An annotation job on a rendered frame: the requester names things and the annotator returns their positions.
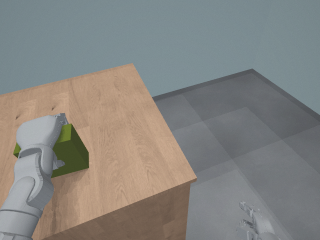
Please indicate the left robot hand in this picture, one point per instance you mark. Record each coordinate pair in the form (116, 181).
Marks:
(44, 130)

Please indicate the robot left forearm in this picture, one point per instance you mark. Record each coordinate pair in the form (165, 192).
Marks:
(32, 189)

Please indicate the sponge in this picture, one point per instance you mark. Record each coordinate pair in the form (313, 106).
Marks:
(68, 148)

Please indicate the table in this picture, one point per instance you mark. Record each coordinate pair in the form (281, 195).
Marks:
(137, 186)

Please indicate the right robot hand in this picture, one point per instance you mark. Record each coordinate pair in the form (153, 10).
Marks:
(260, 223)

